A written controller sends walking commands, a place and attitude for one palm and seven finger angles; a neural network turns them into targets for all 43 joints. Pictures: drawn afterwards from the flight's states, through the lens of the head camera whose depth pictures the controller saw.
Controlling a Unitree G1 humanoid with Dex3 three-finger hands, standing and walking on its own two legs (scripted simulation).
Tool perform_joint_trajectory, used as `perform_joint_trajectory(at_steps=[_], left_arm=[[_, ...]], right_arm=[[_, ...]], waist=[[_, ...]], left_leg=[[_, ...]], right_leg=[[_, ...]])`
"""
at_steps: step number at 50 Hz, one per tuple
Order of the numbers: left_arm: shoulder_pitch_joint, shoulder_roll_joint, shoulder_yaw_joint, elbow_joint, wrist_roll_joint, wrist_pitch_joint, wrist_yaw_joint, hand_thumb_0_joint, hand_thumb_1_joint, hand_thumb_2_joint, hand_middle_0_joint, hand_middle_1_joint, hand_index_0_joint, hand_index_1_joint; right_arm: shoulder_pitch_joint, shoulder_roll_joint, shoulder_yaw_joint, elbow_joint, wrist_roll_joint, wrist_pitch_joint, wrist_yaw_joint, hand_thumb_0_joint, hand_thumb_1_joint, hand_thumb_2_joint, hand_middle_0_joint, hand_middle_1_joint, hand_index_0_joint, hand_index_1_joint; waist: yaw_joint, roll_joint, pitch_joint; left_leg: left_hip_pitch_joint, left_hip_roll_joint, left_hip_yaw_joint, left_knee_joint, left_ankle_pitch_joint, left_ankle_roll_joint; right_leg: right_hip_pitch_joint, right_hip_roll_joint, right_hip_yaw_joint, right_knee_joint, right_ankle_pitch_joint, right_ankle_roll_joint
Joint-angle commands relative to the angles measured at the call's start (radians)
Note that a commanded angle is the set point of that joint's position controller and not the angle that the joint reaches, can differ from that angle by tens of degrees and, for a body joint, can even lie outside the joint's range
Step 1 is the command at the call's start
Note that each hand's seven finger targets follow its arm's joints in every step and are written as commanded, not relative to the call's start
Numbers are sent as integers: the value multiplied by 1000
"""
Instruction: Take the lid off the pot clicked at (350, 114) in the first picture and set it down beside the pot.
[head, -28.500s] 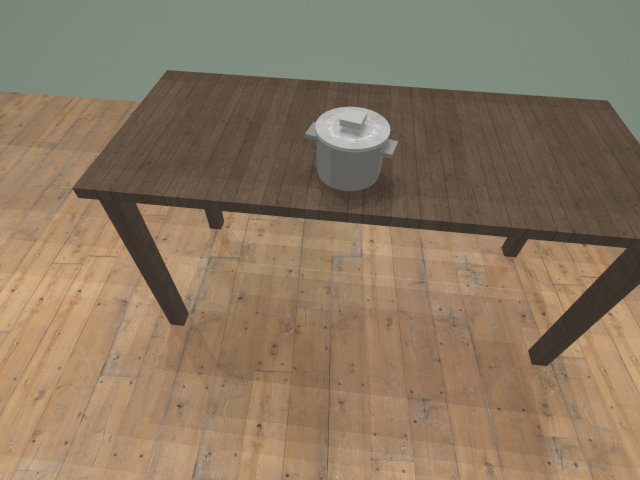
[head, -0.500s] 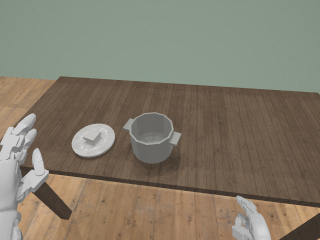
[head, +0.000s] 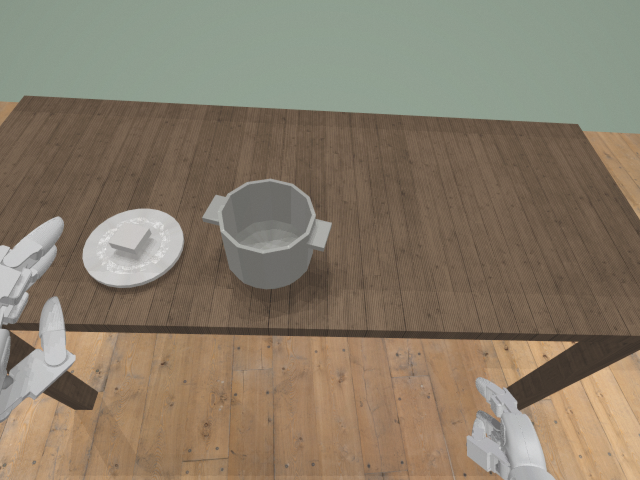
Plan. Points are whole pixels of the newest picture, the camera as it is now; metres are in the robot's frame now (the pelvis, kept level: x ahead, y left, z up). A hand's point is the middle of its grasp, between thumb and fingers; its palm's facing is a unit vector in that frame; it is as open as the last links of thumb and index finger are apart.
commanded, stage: step back with the hand held close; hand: left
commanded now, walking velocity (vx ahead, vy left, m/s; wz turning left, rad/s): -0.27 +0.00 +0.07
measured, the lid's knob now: (130, 238) +0.47 +0.33 -0.07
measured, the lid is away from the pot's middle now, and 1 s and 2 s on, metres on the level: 0.23 0.23 0.23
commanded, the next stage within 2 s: stop stepping back and stand still in 1.00 s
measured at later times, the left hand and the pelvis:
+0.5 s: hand out of the picture +0.13 +0.25 +0.16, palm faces +0.35 -0.80 -0.50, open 7.4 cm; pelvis -0.06 +0.00 -0.01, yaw +2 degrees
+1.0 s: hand out of the picture +0.04 +0.23 +0.17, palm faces +0.32 -0.85 -0.41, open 7.4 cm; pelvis -0.15 +0.00 -0.01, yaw +1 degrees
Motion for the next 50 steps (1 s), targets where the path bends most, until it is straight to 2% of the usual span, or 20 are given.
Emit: perform_joint_trajectory(at_steps=[1, 4, 7, 10, 14, 17, 21, 23, 27, 30, 33, 35, 38, 41, 43, 45, 47, 48, 49, 50], left_arm=[[54, 157, 194, -267, -22, -84, 48, 0, 900, 900, -200, -300, -200, -300], [7, 132, 175, -198, -26, -81, 51, 0, 900, 900, -200, -300, -200, -300], [-54, 95, 136, -128, -26, -73, 50, 0, 900, 900, -200, -300, -200, -300], [-118, 106, 121, -104, -18, -66, 51, 0, 900, 900, -200, -300, -200, -300], [-128, 112, 100, -135, -11, -65, 59, 0, 900, 900, -200, -300, -200, -300], [-99, 144, 134, -223, -7, -81, 72, 0, 900, 900, -200, -300, -200, -300], [-41, 146, 177, -290, 13, -113, 86, 0, 900, 900, -200, -300, -200, -300], [-61, 155, 196, -287, 20, -118, 86, 0, 900, 900, -200, -300, -200, -300], [-44, 114, 148, -239, -9, -114, 71, 0, 900, 900, -200, -300, -200, -300], [-102, 111, 112, -188, -3, -118, 56, 0, 900, 900, -200, -300, -200, -300], [-158, 102, 84, -187, 1, -131, 41, 0, 900, 900, -200, -300, -200, -300], [-55, 144, 135, -206, -8, -119, 32, 0, 900, 900, -200, -300, -200, -300], [40, 153, 162, -251, -40, -121, 18, 0, 900, 900, -200, -300, -200, -300], [52, 175, 168, -266, -55, -133, 34, 0, 900, 900, -200, -300, -200, -300], [19, 173, 166, -244, -54, -122, 51, 0, 900, 900, -200, -300, -200, -300], [-40, 170, 162, -203, -43, -108, 58, 0, 900, 900, -200, -300, -200, -300], [-69, 138, 135, -144, -34, -110, 67, 0, 900, 900, -200, -300, -200, -300], [-78, 129, 127, -131, -36, -114, 72, 0, 900, 900, -200, -300, -200, -300], [-87, 123, 126, -149, -36, -124, 75, 0, 900, 900, -200, -300, -200, -300], [-104, 145, 133, -171, -29, -133, 74, 0, 900, 900, -200, -300, -200, -300]], right_arm=[[-93, -106, -43, -164, 9, -66, -16, 0, -900, -900, 200, 300, 200, 300], [-69, -117, -46, -144, 6, -82, -23, 0, -900, -900, 200, 300, 200, 300], [-45, -129, -46, -124, 9, -94, -32, 0, -900, -900, 200, 300, 200, 300], [-32, -129, -52, -125, 13, -88, -35, 0, -900, -900, 200, 300, 200, 300], [-13, -113, -46, -132, 3, -78, -30, 0, -900, -900, 200, 300, 200, 300], [-40, -115, -38, -149, -1, -77, -31, 0, -900, -900, 200, 300, 200, 300], [-81, -114, -33, -189, 10, -103, -33, 0, -900, -900, 200, 300, 200, 300], [-75, -111, -41, -186, 9, -125, -31, 0, -900, -900, 200, 300, 200, 300], [-22, -116, -53, -127, 4, -140, -23, 0, -900, -900, 200, 300, 200, 300], [-10, -129, -41, -86, -9, -147, -18, 0, -900, -900, 200, 300, 200, 300], [-8, -141, -36, -76, -12, -135, -16, 0, -900, -900, 200, 300, 200, 300], [-35, -138, -58, -106, 2, -115, -8, 0, -900, -900, 200, 300, 200, 300], [-71, -118, -49, -153, 11, -81, -4, 0, -900, -900, 200, 300, 200, 300], [-56, -87, -46, -151, 20, -58, -13, 0, -900, -900, 200, 300, 200, 300], [-70, -79, -55, -129, 15, -46, -18, 0, -900, -900, 200, 300, 200, 300], [-91, -66, -38, -121, 7, -48, -22, 0, -900, -900, 200, 300, 200, 300], [-81, -76, -28, -103, 12, -57, -35, 0, -900, -900, 200, 300, 200, 300], [-78, -91, -30, -105, 15, -64, -42, 0, -900, -900, 200, 300, 200, 300], [-81, -119, -44, -116, 13, -80, -48, 0, -900, -900, 200, 300, 200, 300], [-107, -116, -56, -121, 4, -90, -47, 0, -900, -900, 200, 300, 200, 300]], waist=[[40, 203, -252], [36, 225, -164], [25, 132, -114], [13, -43, -95], [1, -153, -96], [7, -47, -142], [18, 309, -186], [21, 337, -167], [22, 154, -158], [15, 191, -168], [17, 184, -278], [33, 66, -359], [30, 65, -348], [-3, -84, -271], [-7, -100, -203], [-15, -100, -134], [-29, -71, -70], [-29, 7, -52], [-15, 155, -54], [-9, 299, -67]], left_leg=[[-18, 219, -169, -100, 487, 22], [-111, 251, -169, -121, 363, 35], [-168, 238, -165, -95, 204, 30], [-189, 148, -141, -5, -75, 7], [-85, 58, -114, 170, -209, -8], [-93, 80, -151, 73, -182, 6], [-380, 263, -309, -245, -277, 66], [-503, 308, -318, -300, -345, 87], [-138, 290, -264, -122, 168, 48], [14, 303, -266, -76, 453, 39], [152, 279, -231, 18, 711, 21], [166, 241, -195, 19, 600, 8], [26, 186, -139, 52, 293, -10], [-37, 82, -77, 235, -25, -48], [-67, 52, -103, 445, -120, -56], [-138, 59, -144, 396, -134, -56], [-122, 82, -153, 130, -65, -48], [-121, 112, -165, -47, 13, -31], [-172, 215, -287, -187, 160, 16], [-160, 329, -395, -220, 379, 58]], right_leg=[[122, -52, -42, 118, 104, -39], [99, -54, -51, 142, -24, -37], [99, -70, -30, 108, 33, -42], [49, -126, 74, 8, 136, -75], [-137, -219, 190, -200, -170, -131], [-83, -192, 134, -136, -125, -123], [181, -21, -50, 249, -95, -37], [226, 7, -44, 420, -176, -27], [-14, -18, -69, 162, -215, -33], [-20, -23, -67, -7, -135, -29], [32, -21, -65, -112, 90, -33], [68, -17, -62, -67, 103, -40], [80, -86, -34, -56, 169, -81], [-55, -261, 101, -144, 165, -160], [-169, -343, 138, -201, 101, -204], [-153, -311, 101, -146, 223, -197], [-130, -233, 15, -35, 257, -137], [-110, -167, -15, 51, 201, -96], [-76, -63, -42, 187, 96, -58], [-119, -1, -37, 323, -195, -41]])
